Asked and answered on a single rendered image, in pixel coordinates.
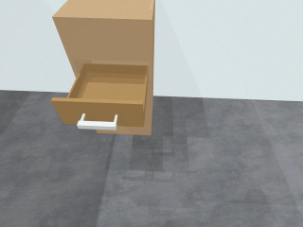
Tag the handle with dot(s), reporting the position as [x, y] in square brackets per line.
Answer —
[97, 125]

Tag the cabinet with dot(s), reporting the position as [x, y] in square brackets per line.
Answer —
[110, 32]

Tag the drawer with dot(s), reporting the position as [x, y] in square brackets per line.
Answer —
[102, 90]

